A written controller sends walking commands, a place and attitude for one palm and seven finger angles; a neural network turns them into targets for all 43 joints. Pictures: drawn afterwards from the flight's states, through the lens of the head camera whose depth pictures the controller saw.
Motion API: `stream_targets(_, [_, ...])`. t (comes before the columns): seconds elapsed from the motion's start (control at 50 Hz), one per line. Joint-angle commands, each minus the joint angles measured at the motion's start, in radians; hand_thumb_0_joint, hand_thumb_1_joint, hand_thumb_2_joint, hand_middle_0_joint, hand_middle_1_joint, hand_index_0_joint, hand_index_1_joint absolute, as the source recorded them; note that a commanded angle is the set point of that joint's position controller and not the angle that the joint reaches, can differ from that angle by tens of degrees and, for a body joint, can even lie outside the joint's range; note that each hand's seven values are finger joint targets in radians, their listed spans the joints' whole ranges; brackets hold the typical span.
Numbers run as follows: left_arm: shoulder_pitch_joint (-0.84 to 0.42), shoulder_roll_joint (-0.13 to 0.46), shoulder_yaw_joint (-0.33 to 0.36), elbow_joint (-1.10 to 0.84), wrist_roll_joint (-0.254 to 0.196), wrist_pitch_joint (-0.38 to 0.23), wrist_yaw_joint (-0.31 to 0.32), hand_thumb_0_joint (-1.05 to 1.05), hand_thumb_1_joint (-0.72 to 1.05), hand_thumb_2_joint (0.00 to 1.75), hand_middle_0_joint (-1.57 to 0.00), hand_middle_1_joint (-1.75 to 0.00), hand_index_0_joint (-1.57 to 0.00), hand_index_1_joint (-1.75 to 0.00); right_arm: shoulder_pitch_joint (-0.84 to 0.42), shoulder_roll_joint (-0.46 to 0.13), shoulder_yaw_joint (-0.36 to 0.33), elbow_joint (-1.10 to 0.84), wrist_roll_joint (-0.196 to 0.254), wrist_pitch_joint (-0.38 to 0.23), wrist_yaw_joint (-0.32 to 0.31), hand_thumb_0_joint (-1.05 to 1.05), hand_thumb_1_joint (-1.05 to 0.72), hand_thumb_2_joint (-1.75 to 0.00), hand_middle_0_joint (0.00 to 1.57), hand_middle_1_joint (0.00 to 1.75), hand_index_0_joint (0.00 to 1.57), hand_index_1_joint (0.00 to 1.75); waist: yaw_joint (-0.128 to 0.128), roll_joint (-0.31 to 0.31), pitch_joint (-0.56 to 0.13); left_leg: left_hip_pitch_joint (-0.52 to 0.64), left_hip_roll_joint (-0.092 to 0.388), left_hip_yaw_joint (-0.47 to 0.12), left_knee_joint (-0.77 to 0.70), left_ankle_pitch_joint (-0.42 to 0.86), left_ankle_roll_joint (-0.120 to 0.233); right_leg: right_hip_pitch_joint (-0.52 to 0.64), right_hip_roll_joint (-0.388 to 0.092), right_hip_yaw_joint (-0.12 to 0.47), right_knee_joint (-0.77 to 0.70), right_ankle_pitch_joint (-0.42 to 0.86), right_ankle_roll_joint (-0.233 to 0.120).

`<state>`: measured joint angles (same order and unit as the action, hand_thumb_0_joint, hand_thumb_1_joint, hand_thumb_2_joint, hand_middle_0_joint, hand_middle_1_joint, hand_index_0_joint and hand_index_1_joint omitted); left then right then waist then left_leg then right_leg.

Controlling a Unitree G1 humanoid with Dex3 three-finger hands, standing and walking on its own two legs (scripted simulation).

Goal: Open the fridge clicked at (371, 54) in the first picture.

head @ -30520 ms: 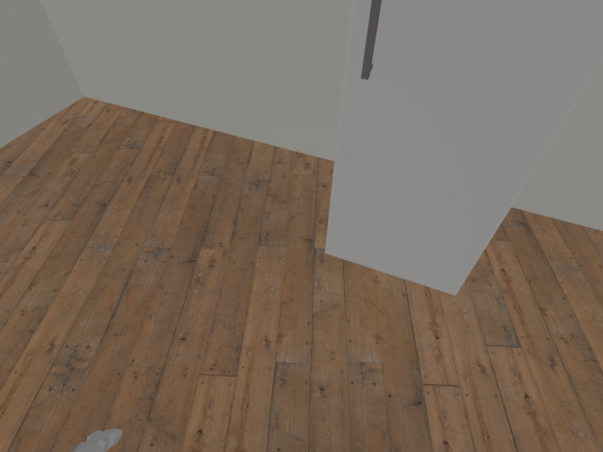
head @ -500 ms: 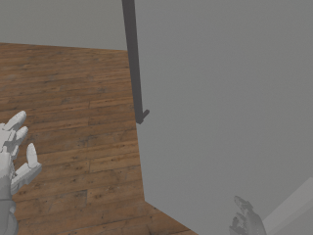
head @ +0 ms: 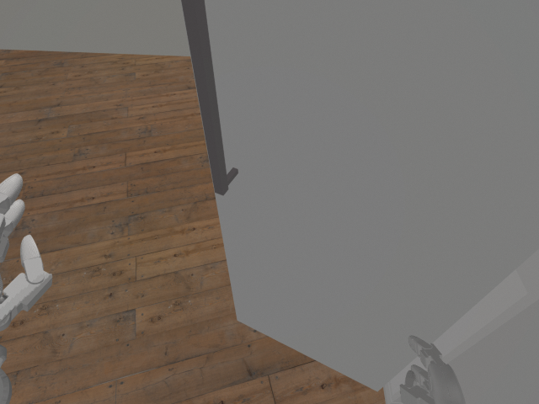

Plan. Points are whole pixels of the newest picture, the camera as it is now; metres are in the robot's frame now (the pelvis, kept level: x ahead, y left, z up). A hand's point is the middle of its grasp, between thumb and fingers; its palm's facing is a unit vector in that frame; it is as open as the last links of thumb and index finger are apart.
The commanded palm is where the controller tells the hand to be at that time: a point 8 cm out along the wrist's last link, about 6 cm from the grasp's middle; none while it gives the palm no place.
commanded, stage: step back with the hand held close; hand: left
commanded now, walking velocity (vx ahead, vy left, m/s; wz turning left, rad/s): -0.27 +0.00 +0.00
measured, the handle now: (212, 70) +0.45 +0.12 +0.28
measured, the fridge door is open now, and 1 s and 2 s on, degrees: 67 67 67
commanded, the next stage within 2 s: stop stepping back and stand still in 1.10 s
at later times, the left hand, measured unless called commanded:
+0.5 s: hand out of the picture +0.13 +0.28 +0.16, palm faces +0.48 -0.79 -0.38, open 7.4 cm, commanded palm +0.06 +0.32 +0.18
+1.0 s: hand out of the picture +0.06 +0.25 +0.17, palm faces +0.30 -0.82 -0.48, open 7.4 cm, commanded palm +0.00 +0.30 +0.18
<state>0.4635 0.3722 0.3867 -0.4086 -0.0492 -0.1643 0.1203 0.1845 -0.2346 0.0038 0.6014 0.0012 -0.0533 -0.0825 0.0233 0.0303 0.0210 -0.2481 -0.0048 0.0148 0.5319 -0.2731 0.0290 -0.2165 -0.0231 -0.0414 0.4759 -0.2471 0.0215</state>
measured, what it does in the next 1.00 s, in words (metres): walks backwards: right foot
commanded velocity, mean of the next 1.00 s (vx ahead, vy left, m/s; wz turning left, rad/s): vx -0.33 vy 0.00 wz -0.01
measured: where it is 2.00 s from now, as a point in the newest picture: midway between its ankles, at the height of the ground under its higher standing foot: outside the picture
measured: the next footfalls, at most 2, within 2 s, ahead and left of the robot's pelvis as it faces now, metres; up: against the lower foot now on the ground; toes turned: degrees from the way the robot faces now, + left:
right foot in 0.76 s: -0.17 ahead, -0.12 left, +0.00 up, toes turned -1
right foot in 1.44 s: -0.32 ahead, -0.01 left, +0.00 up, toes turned -8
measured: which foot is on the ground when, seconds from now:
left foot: down 0.00-1.00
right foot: down 0.00-0.56, up 0.58-0.74, down 0.76-1.00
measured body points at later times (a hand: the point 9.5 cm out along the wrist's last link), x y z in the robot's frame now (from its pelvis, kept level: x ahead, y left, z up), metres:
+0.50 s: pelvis -0.07 +0.01 -0.02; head -0.06 +0.04 +0.43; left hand +0.09 +0.32 +0.18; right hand +0.11 -0.21 -0.09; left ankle +0.00 +0.10 -0.73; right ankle +0.00 -0.13 -0.74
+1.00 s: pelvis -0.15 +0.01 -0.01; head -0.13 +0.04 +0.43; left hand +0.03 +0.29 +0.20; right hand +0.03 -0.23 -0.08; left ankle +0.00 +0.10 -0.73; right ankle -0.21 -0.12 -0.74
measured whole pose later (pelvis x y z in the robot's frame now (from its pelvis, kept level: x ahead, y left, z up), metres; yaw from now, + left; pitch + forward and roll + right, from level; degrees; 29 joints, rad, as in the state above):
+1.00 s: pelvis -0.15 +0.01 -0.01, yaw -2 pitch -1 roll -4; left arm 0.53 0.49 0.43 -0.57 -0.06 -0.30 0.09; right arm 0.15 -0.18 0.01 0.60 0.01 -0.09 -0.08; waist 0.01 0.00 0.05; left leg -0.50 0.06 0.02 0.56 -0.09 0.02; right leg -0.16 0.07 0.00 0.55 -0.38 0.00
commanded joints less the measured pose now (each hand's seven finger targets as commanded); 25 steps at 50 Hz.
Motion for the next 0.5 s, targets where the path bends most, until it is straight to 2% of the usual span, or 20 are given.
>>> stream_targets(0.0, [0.048,0.216,0.157,-0.27,0.003,-0.073,0.03,0.0,0.9,0.9,-0.2,-0.3,-0.2,-0.3,-0.1,-0.095,-0.039,-0.202,0.009,-0.029,-0.013,0.0,-0.9,-0.9,0.2,0.3,0.2,0.3,0.011,0.025,-0.201,0.005,0.128,-0.113,-0.097,0.4,0.03,0.111,-0.082,0.062,0.03,0.324,-0.027])
stream_targets(0.06, [0.051,0.249,0.192,-0.322,0.003,-0.086,0.036,0.0,0.9,0.9,-0.2,-0.3,-0.2,-0.3,-0.098,-0.097,-0.041,-0.214,0.007,-0.026,-0.02,0.0,-0.9,-0.9,0.2,0.3,0.2,0.3,0.017,0.05,-0.2,-0.059,0.141,-0.138,-0.114,0.385,0.036,0.139,-0.065,0.057,0.061,0.309,-0.024])
stream_targets(0.1, [0.054,0.24,0.189,-0.335,0.002,-0.095,0.037,0.0,0.9,0.9,-0.2,-0.3,-0.2,-0.3,-0.086,-0.094,-0.04,-0.22,0.007,-0.032,-0.021,0.0,-0.9,-0.9,0.2,0.3,0.2,0.3,0.014,0.077,-0.195,-0.094,0.149,-0.145,-0.13,0.341,0.04,0.143,-0.053,0.055,0.088,0.275,-0.02])
stream_targets(0.16, [0.047,0.228,0.186,-0.329,0.007,-0.105,0.035,0.0,0.9,0.9,-0.2,-0.3,-0.2,-0.3,-0.075,-0.104,-0.041,-0.217,0.001,-0.051,-0.022,0.0,-0.9,-0.9,0.2,0.3,0.2,0.3,0.016,0.151,-0.16,-0.185,0.171,-0.171,-0.179,0.217,0.056,0.155,-0.029,0.046,0.138,0.179,-0.015])
stream_targets(0.18, [0.032,0.215,0.176,-0.322,0.008,-0.106,0.034,0.0,0.9,0.9,-0.2,-0.3,-0.2,-0.3,-0.065,-0.105,-0.04,-0.216,0.002,-0.057,-0.02,0.0,-0.9,-0.9,0.2,0.3,0.2,0.3,0.01,0.15,-0.142,-0.219,0.18,-0.175,-0.193,0.163,0.06,0.161,-0.022,0.043,0.157,0.144,-0.013])
stream_targets(0.22, [0.007,0.195,0.165,-0.291,0.013,-0.112,0.032,0.0,0.9,0.9,-0.2,-0.3,-0.2,-0.3,-0.054,-0.112,-0.042,-0.21,0.004,-0.07,-0.018,0.0,-0.9,-0.9,0.2,0.3,0.2,0.3,0.004,0.167,-0.103,-0.307,0.196,-0.182,-0.22,-0.017,0.074,0.174,-0.011,0.039,0.187,0.083,-0.012])
stream_targets(0.24, [-0.003,0.195,0.168,-0.269,0.016,-0.114,0.033,0.0,0.9,0.9,-0.2,-0.3,-0.2,-0.3,-0.05,-0.113,-0.042,-0.207,0.005,-0.074,-0.018,0.0,-0.9,-0.9,0.2,0.3,0.2,0.3,0.002,0.152,-0.082,-0.362,0.199,-0.185,-0.226,-0.12,0.082,0.189,-0.013,0.043,0.191,0.079,-0.011])
stream_targets(0.28, [-0.022,0.189,0.164,-0.243,0.023,-0.119,0.03,0.0,0.9,0.9,-0.2,-0.3,-0.2,-0.3,-0.038,-0.11,-0.043,-0.2,0.009,-0.08,-0.016,0.0,-0.9,-0.9,0.2,0.3,0.2,0.3,-0.002,0.063,-0.076,-0.402,0.175,-0.176,-0.194,-0.228,0.08,0.199,-0.029,0.076,0.152,0.1,-0.015])
stream_targets(0.3, [-0.027,0.19,0.161,-0.231,0.024,-0.12,0.031,0.0,0.9,0.9,-0.2,-0.3,-0.2,-0.3,-0.035,-0.11,-0.046,-0.201,0.011,-0.08,-0.015,0.0,-0.9,-0.9,0.2,0.3,0.2,0.3,-0.008,0.009,-0.072,-0.393,0.144,-0.157,-0.147,-0.272,0.073,0.157,-0.052,0.117,0.109,0.082,-0.027])
stream_targets(0.32, [-0.049,0.179,0.142,-0.247,0.025,-0.124,0.028,0.0,0.9,0.9,-0.2,-0.3,-0.2,-0.3,-0.03,-0.109,-0.048,-0.201,0.011,-0.08,-0.012,0.0,-0.9,-0.9,0.2,0.3,0.2,0.3,-0.014,-0.042,-0.067,-0.361,0.109,-0.14,-0.098,-0.319,0.06,0.086,-0.077,0.162,0.046,0.008,-0.042])
stream_targets(0.34, [-0.06,0.187,0.142,-0.245,0.025,-0.126,0.029,0.0,0.9,0.9,-0.2,-0.3,-0.2,-0.3,-0.029,-0.11,-0.05,-0.197,0.006,-0.081,-0.009,0.0,-0.9,-0.9,0.2,0.3,0.2,0.3,-0.017,-0.088,-0.042,-0.318,0.081,-0.128,-0.04,-0.33,0.048,-0.01,-0.11,0.215,-0.031,-0.106,-0.062])
stream_targets(0.36, [-0.074,0.203,0.145,-0.265,0.027,-0.128,0.03,0.0,0.9,0.9,-0.2,-0.3,-0.2,-0.3,-0.028,-0.112,-0.052,-0.185,0.003,-0.081,-0.008,0.0,-0.9,-0.9,0.2,0.3,0.2,0.3,-0.019,-0.102,-0.044,-0.258,0.064,-0.117,0.017,-0.3,0.038,-0.082,-0.146,0.254,-0.088,-0.175,-0.087])
stream_targets(0.38, [-0.09,0.192,0.12,-0.28,0.023,-0.131,0.033,0.0,0.9,0.9,-0.2,-0.3,-0.2,-0.3,-0.032,-0.099,-0.043,-0.178,0.004,-0.082,-0.005,0.0,-0.9,-0.9,0.2,0.3,0.2,0.3,-0.025,-0.122,-0.043,-0.193,0.046,-0.107,0.08,-0.267,0.024,-0.164,-0.181,0.275,-0.129,-0.248,-0.109])
stream_targets(0.42, [-0.086,0.207,0.125,-0.288,0.021,-0.135,0.045,0.0,0.9,0.9,-0.2,-0.3,-0.2,-0.3,-0.037,-0.089,-0.032,-0.158,-0.003,-0.085,-0.003,0.0,-0.9,-0.9,0.2,0.3,0.2,0.3,-0.025,-0.139,-0.054,-0.103,0.034,-0.083,0.152,-0.195,0.013,-0.248,-0.218,0.271,-0.148,-0.241,-0.124])
stream_targets(0.44, [-0.088,0.208,0.125,-0.306,0.019,-0.138,0.049,0.0,0.9,0.9,-0.2,-0.3,-0.2,-0.3,-0.041,-0.091,-0.03,-0.157,-0.004,-0.087,-0.002,0.0,-0.9,-0.9,0.2,0.3,0.2,0.3,-0.026,-0.125,-0.065,-0.096,0.039,-0.092,0.131,-0.177,0.015,-0.241,-0.213,0.246,-0.125,-0.208,-0.12])
stream_targets(0.46, [-0.082,0.237,0.155,-0.329,0.021,-0.141,0.056,0.0,0.9,0.9,-0.2,-0.3,-0.2,-0.3,-0.047,-0.099,-0.034,-0.163,-0.004,-0.089,-0.005,0.0,-0.9,-0.9,0.2,0.3,0.2,0.3,-0.024,-0.08,-0.085,-0.11,0.057,-0.115,0.059,-0.151,0.022,-0.198,-0.186,0.214,-0.075,-0.148,-0.107])
stream_targets(0.48, [-0.066,0.231,0.157,-0.346,0.019,-0.147,0.057,0.0,0.9,0.9,-0.2,-0.3,-0.2,-0.3,-0.056,-0.096,-0.03,-0.172,-0.004,-0.091,-0.008,0.0,-0.9,-0.9,0.2,0.3,0.2,0.3,-0.024,-0.011,-0.096,-0.142,0.084,-0.153,-0.035,-0.144,0.036,-0.156,-0.132,0.168,-0.004,-0.121,-0.078])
